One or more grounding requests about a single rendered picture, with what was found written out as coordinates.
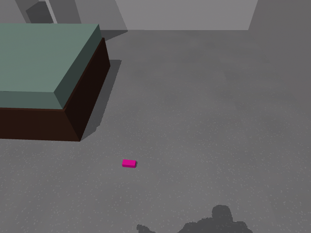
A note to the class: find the bed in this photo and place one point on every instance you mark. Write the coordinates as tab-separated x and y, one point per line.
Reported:
50	78

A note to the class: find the small box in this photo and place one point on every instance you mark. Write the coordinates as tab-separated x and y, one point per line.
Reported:
129	163

